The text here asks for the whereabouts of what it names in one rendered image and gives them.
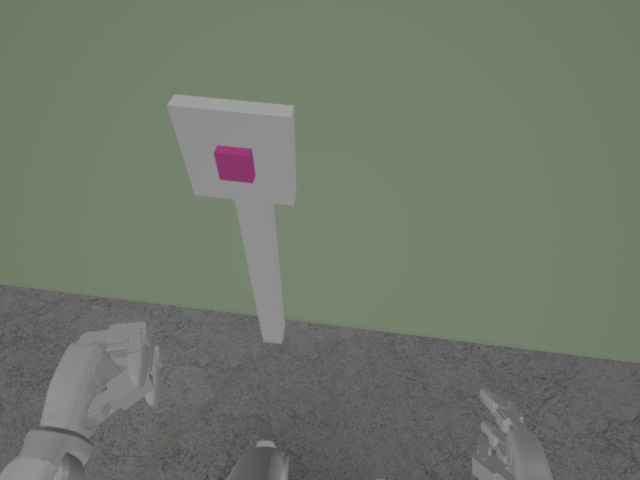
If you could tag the panel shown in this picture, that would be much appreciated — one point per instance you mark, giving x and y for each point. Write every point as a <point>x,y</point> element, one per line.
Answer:
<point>202,123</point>

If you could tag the button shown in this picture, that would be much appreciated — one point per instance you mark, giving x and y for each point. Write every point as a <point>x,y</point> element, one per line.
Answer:
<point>235,164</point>

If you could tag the left robot forearm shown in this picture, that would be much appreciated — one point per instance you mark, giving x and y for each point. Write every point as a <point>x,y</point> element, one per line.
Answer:
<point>50,453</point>

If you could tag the left robot hand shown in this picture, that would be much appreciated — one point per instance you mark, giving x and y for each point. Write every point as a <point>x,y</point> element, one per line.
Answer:
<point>74,400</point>

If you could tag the right robot hand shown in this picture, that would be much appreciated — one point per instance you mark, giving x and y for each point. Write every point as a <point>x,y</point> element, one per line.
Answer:
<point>519,454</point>

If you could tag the left robot shin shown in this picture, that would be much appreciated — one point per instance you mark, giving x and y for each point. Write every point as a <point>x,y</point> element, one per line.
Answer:
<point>265,443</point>

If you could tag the left robot thigh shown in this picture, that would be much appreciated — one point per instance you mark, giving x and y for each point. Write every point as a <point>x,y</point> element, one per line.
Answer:
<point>261,463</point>

